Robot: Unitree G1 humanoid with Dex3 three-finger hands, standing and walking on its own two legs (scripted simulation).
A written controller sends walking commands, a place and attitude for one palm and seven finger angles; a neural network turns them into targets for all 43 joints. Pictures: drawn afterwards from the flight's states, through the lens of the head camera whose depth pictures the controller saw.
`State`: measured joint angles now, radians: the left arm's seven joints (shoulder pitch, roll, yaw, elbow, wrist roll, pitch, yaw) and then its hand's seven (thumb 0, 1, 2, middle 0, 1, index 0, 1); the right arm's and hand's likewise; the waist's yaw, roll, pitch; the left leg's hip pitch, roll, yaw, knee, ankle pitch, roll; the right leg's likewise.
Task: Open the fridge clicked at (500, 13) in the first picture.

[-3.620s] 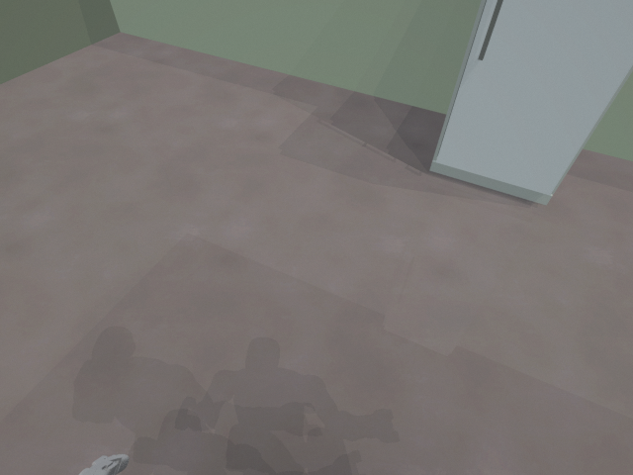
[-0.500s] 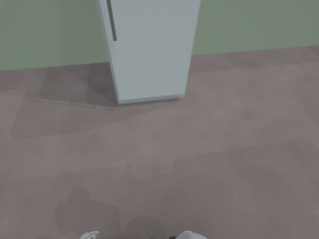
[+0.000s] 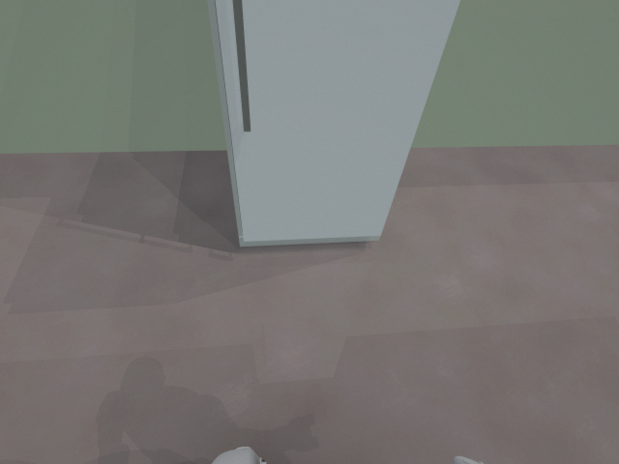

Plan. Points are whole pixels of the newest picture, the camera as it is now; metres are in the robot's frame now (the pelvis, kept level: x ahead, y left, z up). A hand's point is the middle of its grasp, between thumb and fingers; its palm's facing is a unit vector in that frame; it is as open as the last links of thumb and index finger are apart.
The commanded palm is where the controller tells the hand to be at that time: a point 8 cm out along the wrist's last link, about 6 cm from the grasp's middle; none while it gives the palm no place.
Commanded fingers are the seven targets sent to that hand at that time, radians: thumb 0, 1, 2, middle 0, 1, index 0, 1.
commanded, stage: walk to a spot facing it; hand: left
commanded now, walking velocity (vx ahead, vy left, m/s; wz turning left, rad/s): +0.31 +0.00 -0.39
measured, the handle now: (240, 30) +0.90 +0.26 +0.12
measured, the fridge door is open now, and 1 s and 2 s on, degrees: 0 0 0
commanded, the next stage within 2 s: turn to face it in 0.24 s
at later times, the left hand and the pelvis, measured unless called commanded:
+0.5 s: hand (248, 344) +0.32 +0.13 -0.15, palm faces -0.20 -0.95 -0.24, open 7.4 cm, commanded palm none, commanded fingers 0.00 0.90 0.90 -0.20 -0.30 -0.20 -0.30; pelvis +0.16 -0.03 +0.00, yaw -11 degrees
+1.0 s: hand (194, 407) +0.21 +0.20 -0.17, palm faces +0.11 -0.97 -0.19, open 7.3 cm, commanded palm none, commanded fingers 0.00 0.90 0.90 -0.20 -0.30 -0.20 -0.30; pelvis +0.16 +0.00 +0.01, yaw +3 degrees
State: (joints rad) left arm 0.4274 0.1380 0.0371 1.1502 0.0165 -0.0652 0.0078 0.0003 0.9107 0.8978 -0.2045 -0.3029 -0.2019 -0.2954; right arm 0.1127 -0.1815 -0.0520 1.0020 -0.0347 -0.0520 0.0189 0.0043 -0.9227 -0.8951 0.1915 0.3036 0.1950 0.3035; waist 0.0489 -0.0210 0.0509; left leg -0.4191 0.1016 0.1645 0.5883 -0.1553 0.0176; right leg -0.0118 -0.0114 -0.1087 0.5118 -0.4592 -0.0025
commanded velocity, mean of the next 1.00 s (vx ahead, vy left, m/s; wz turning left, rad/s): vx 0.05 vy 0.00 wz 0.11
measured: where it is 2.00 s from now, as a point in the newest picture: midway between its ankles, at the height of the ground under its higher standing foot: (304, 452)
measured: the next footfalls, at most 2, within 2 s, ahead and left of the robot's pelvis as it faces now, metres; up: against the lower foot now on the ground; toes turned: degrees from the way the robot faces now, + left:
right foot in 0.48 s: +0.28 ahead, -0.16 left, +0.00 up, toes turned -20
left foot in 0.88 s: +0.21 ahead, +0.09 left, +0.00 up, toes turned +10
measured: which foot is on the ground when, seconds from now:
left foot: down 0.00-0.50, up 0.52-0.86, down 0.88-1.00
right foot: down 0.00-0.00, up 0.02-0.46, down 0.48-0.88, up 0.90-1.00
